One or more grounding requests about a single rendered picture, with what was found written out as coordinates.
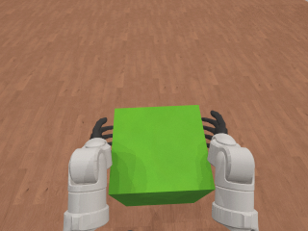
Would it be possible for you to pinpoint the robot left hand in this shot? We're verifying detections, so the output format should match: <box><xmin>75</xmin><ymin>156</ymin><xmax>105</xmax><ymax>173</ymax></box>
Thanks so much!
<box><xmin>90</xmin><ymin>117</ymin><xmax>114</xmax><ymax>152</ymax></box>

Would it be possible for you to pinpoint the robot right hand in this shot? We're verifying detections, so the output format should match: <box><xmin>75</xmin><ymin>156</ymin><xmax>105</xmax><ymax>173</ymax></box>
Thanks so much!
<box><xmin>201</xmin><ymin>110</ymin><xmax>228</xmax><ymax>148</ymax></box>

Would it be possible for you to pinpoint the carton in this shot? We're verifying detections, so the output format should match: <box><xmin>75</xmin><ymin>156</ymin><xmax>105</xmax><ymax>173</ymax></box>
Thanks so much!
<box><xmin>108</xmin><ymin>105</ymin><xmax>216</xmax><ymax>207</ymax></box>

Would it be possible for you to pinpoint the robot left forearm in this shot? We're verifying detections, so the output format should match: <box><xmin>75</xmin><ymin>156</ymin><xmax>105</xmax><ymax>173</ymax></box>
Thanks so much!
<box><xmin>63</xmin><ymin>138</ymin><xmax>113</xmax><ymax>231</ymax></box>

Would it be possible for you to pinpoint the robot right forearm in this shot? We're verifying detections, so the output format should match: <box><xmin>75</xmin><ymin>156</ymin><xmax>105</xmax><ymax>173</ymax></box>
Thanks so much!
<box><xmin>207</xmin><ymin>133</ymin><xmax>259</xmax><ymax>231</ymax></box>

